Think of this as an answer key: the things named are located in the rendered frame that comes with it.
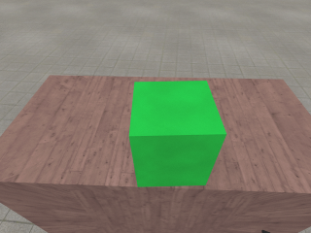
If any pedestal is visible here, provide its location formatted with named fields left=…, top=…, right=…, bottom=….
left=0, top=75, right=311, bottom=233

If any carton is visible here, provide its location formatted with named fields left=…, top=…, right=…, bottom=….
left=128, top=81, right=226, bottom=187

